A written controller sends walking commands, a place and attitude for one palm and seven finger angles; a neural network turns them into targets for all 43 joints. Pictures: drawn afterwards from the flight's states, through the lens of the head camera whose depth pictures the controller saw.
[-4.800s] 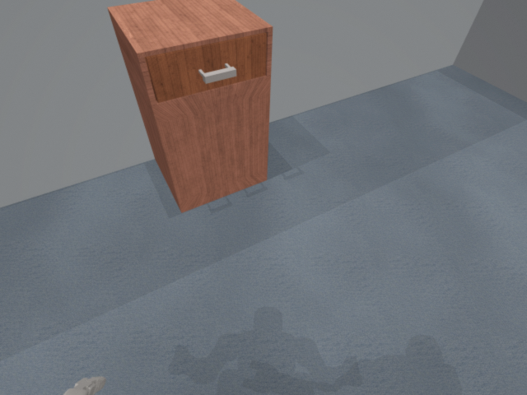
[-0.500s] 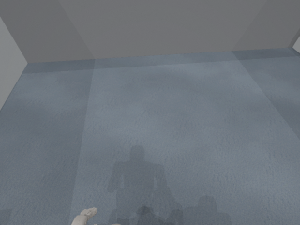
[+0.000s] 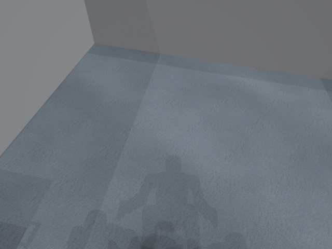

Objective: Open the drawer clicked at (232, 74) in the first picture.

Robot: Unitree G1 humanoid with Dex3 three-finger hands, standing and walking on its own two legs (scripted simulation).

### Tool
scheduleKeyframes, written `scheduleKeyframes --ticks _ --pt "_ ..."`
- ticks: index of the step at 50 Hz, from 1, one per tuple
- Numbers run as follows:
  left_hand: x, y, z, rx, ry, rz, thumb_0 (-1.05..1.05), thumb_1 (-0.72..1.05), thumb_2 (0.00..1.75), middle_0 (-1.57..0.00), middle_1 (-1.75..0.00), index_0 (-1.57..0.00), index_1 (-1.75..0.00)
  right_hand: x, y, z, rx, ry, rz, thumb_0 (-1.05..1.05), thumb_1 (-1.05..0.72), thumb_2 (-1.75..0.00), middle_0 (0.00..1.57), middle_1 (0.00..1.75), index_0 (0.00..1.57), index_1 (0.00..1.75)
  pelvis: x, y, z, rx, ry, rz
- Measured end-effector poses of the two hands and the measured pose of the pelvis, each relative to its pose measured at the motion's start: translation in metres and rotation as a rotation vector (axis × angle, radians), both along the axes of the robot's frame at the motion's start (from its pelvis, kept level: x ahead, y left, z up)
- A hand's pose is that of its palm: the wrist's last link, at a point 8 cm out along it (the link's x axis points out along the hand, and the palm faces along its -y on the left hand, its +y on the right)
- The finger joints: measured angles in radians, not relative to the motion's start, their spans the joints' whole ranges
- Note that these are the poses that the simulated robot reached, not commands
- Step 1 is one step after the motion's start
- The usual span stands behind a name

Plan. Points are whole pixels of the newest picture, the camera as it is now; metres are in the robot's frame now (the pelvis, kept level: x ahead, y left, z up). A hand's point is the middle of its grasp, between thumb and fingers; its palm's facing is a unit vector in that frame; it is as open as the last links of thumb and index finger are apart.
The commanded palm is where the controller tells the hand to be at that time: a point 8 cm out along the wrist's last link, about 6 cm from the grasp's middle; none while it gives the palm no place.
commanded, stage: turn to face it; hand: left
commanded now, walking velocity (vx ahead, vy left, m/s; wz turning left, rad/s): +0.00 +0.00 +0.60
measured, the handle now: out of the picture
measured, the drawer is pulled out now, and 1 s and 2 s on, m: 0.00 0.00 0.00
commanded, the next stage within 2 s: none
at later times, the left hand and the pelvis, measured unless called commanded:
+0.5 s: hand out of the picture -0.07 +0.16 -0.16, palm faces +0.37 -0.89 -0.25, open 7.4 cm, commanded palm none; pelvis -0.05 -0.04 +0.00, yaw +21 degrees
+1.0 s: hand out of the picture -0.08 +0.22 -0.15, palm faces +0.58 -0.77 -0.27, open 7.4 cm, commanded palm none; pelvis -0.07 -0.03 +0.00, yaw +36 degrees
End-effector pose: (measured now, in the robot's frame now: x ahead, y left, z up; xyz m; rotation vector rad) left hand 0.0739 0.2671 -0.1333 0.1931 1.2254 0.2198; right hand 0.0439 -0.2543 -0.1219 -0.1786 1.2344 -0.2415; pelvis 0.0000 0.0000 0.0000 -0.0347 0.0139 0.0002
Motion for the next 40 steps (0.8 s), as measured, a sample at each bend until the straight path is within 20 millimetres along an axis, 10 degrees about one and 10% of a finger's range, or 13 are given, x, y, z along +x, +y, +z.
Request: scheduleKeyframes --ticks 7,19,32,40 --pt "-0.018 -0.034 0.009 0.010 -0.092 0.052 0.00 0.90 0.90 -0.20 -0.30 -0.20 -0.30 0.011 -0.027 -0.017 0.039 -0.014 0.080 0.00 -0.90 -0.90 0.20 0.30 0.21 0.30 -0.021 -0.029 -0.007 0.022 -0.002 0.094" --pt "-0.116 -0.071 0.019 0.021 -0.029 0.224 0.01 0.90 0.89 -0.21 -0.30 -0.20 -0.30 0.037 -0.048 -0.014 0.052 0.012 0.254 0.00 -0.91 -0.90 0.19 0.30 0.20 0.30 -0.040 -0.054 0.002 0.073 -0.021 0.272" --pt "-0.229 -0.037 -0.027 -0.051 0.100 0.460 0.00 0.90 0.89 -0.21 -0.30 -0.20 -0.30 0.095 0.043 -0.004 -0.005 -0.077 0.540 0.00 -0.91 -0.90 0.19 0.30 0.20 0.30 -0.067 -0.018 -0.017 0.048 -0.001 0.438" --pt "-0.228 -0.010 -0.006 -0.020 0.021 0.514 0.01 0.90 0.89 -0.20 -0.30 -0.20 -0.30 0.091 0.069 0.010 -0.009 -0.082 0.604 0.00 -0.90 -0.90 0.20 0.30 0.21 0.30 -0.075 -0.009 -0.001 0.011 -0.002 0.518"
